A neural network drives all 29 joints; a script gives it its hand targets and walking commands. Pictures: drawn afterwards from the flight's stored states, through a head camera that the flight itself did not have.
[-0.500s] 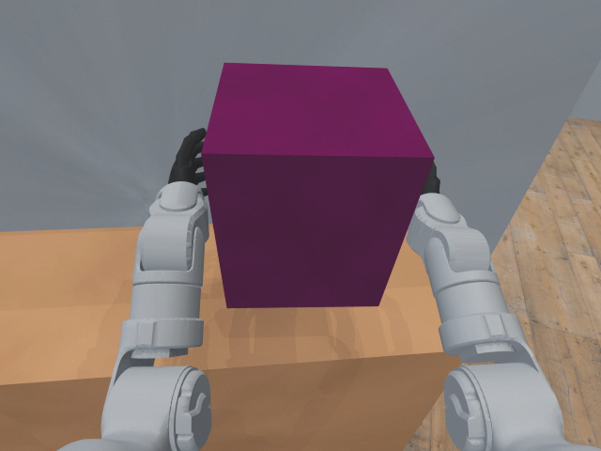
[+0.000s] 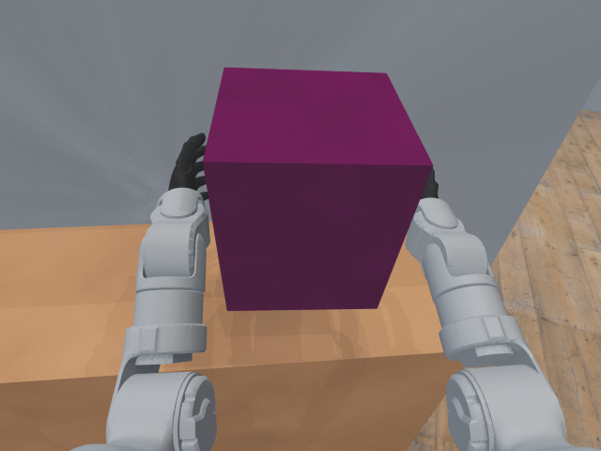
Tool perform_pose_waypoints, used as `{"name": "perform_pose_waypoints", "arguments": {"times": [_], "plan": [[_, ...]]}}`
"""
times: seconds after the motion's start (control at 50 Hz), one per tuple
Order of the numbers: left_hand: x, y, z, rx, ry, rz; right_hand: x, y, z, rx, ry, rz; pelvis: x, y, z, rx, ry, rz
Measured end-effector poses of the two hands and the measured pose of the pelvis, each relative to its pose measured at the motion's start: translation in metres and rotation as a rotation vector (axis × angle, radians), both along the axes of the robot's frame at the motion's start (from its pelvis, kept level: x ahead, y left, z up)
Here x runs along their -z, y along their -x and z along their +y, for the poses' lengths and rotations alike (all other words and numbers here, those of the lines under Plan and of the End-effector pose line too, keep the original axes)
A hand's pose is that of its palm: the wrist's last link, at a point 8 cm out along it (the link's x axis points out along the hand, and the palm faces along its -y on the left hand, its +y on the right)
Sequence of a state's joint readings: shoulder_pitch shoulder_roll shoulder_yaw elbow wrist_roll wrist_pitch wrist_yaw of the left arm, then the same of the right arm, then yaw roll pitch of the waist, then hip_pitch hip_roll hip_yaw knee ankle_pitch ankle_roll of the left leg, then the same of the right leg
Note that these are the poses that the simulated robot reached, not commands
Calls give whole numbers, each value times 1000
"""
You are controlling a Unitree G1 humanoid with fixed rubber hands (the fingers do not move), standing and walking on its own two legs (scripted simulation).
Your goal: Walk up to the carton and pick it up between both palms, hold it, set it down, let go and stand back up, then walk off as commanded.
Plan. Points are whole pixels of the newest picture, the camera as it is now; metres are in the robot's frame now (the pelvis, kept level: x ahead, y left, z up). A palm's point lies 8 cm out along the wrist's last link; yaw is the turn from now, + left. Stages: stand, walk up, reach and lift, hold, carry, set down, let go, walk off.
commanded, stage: set down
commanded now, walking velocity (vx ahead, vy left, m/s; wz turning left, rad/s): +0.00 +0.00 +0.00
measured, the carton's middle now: (304, 194) +0.39 +0.01 +0.17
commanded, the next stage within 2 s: none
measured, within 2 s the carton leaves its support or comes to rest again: neither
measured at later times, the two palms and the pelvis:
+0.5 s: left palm (181, 224) +0.37 +0.17 +0.14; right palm (392, 218) +0.40 -0.12 +0.12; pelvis +0.02 -0.01 +0.00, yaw +2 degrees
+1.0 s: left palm (194, 234) +0.37 +0.16 +0.12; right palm (396, 221) +0.42 -0.14 +0.10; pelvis +0.03 -0.02 +0.00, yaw +1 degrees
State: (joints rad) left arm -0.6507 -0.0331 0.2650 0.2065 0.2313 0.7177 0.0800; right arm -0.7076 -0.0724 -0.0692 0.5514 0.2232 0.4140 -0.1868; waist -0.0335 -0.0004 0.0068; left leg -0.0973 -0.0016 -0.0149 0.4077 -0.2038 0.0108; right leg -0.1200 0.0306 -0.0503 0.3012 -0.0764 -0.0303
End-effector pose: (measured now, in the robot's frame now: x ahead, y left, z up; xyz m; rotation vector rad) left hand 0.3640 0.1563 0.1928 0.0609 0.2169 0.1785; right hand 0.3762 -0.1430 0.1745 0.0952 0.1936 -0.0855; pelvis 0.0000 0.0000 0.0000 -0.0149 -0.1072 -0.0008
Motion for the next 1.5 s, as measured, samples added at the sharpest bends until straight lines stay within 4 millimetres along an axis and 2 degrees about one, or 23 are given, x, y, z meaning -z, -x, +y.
{"name": "perform_pose_waypoints", "arguments": {"times": [0.16, 0.42, 0.54, 0.78, 1.18, 1.5], "plan": [[1, -4, 9, -32, -9, -47, 6, -12, 10, -31, 26, -55, -1, -5, 1, -3, 1, -4], [44, -3, 21, -75, -21, -15, 46, -25, 23, -86, 67, -34, -1, -17, -5, -31, 10, 3], [56, -3, 16, -85, -21, -3, 55, -28, 18, -98, 73, -26, -1, -23, -7, -36, 15, 14], [58, -7, 2, -92, -34, 6, 60, -34, 4, -109, 80, -21, -1, -31, -13, -22, 13, 18], [85, 1, 5, -166, 5, 59, 81, -46, 10, -181, 95, 30, 0, -18, -36, -41, -5, 95], [108, -9, -15, -184, 48, 82, 100, -58, -10, -189, 91, 57, 1, -17, -51, -26, -21, 181]]}}
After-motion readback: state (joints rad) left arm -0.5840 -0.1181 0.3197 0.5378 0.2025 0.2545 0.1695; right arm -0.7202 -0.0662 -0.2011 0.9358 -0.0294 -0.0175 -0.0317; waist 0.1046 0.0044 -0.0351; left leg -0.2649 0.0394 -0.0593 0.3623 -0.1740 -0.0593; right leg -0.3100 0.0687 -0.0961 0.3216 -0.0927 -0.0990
